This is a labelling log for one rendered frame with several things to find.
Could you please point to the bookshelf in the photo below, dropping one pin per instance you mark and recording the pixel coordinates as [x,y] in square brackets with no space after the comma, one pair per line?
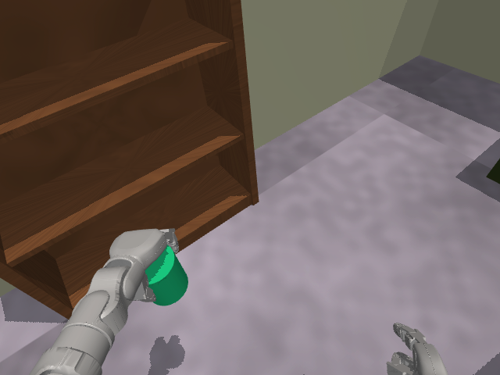
[116,115]

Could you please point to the left robot hand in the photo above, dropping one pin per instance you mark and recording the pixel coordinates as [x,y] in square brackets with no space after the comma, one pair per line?
[145,246]

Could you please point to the left robot arm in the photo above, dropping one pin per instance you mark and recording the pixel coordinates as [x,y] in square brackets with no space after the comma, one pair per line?
[87,337]

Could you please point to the mug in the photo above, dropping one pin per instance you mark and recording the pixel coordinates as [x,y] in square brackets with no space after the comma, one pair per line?
[167,278]

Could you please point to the right robot hand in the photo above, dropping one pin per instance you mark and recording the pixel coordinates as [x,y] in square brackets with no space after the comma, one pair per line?
[426,359]

